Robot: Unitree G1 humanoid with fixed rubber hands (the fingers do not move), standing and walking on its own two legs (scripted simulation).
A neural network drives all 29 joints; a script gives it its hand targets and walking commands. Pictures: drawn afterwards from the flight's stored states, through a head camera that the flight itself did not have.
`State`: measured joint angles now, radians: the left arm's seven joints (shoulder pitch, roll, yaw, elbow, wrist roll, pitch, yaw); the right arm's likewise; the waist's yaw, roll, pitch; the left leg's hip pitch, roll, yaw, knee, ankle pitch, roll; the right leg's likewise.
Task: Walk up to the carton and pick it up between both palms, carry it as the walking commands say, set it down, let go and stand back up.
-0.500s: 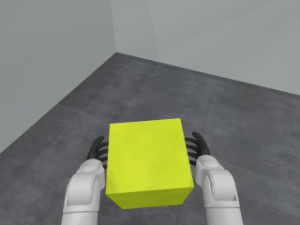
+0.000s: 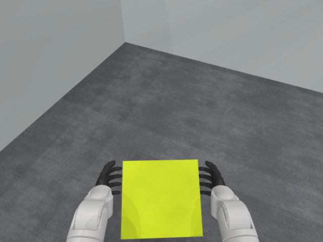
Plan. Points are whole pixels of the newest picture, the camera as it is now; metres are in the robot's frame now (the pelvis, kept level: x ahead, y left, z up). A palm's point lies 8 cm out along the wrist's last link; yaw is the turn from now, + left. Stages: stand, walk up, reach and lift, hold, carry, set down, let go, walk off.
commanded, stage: hold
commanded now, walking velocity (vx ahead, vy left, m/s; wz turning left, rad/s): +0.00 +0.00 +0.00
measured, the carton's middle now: (159, 192) +0.28 +0.01 -0.13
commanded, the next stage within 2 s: set down in 0.20 s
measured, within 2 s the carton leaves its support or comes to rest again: neither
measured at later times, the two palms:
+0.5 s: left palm (100, 178) +0.27 +0.16 -0.01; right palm (219, 180) +0.27 -0.15 -0.02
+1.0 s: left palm (115, 188) +0.27 +0.14 -0.08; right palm (202, 187) +0.28 -0.12 -0.10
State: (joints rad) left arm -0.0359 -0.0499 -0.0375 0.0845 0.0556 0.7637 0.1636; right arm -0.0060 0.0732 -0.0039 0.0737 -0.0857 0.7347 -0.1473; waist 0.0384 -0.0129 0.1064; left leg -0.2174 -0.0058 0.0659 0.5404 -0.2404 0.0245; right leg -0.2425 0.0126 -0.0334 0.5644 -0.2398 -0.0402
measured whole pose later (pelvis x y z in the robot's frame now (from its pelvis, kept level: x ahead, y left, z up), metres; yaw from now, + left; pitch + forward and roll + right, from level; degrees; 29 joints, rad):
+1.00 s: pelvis +0.02 +0.01 -0.01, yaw +1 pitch +6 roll +0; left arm -0.15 -0.11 -0.03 0.55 0.08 0.05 0.18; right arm -0.15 0.02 -0.01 0.57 -0.04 0.02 -0.14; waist 0.02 0.03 0.16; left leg -0.45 -0.05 0.00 0.61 -0.26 0.04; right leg -0.47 0.02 0.02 0.63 -0.27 -0.02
